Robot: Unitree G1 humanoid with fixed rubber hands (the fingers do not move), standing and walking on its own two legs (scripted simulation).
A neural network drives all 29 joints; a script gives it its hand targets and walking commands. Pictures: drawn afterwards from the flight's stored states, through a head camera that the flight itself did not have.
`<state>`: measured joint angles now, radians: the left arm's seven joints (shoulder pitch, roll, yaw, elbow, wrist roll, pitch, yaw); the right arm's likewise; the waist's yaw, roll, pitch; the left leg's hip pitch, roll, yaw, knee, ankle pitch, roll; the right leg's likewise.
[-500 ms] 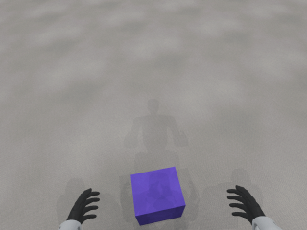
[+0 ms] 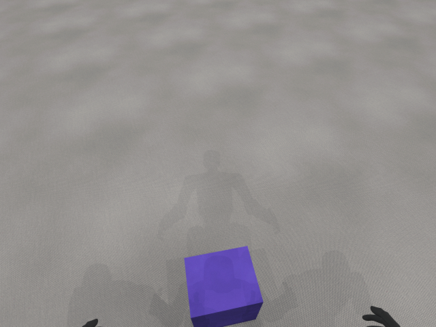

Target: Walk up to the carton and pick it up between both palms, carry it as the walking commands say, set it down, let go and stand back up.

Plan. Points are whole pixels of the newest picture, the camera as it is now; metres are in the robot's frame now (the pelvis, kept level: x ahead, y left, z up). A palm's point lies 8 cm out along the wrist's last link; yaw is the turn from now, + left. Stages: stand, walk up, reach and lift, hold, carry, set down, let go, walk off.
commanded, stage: stand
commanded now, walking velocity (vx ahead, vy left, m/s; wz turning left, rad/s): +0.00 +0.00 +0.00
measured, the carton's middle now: (221, 289) +0.37 +0.01 -0.64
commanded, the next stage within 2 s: none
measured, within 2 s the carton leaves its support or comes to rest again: neither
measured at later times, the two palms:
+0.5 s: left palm out of the picture +0.08 +0.30 -0.11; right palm out of the picture +0.08 -0.29 -0.10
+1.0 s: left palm out of the picture +0.05 +0.31 -0.11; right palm out of the picture +0.07 -0.29 -0.10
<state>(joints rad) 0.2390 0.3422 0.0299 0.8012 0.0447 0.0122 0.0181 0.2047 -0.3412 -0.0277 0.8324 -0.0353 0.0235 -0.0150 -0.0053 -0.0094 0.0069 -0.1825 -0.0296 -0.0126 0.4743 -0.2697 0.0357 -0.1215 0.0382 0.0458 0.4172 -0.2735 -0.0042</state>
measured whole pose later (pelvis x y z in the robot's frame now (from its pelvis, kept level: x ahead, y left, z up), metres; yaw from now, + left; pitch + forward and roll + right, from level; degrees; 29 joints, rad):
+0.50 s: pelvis +0.00 +0.01 +0.00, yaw +0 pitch -2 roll -1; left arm 0.19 0.36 0.00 0.95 0.03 0.00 0.02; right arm 0.17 -0.35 0.00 0.96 -0.02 0.00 -0.02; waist -0.01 -0.01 0.00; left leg -0.13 -0.04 -0.01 0.41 -0.23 0.05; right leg -0.08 0.02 0.05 0.36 -0.24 0.01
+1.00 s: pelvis -0.02 +0.01 +0.01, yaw +1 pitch -3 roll -1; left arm 0.18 0.37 0.00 1.02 0.03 -0.01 0.01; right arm 0.14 -0.36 0.01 1.03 -0.02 0.00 -0.01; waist 0.00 0.00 0.02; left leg -0.12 -0.05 -0.02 0.37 -0.19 0.05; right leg -0.06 0.01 0.03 0.32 -0.20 0.01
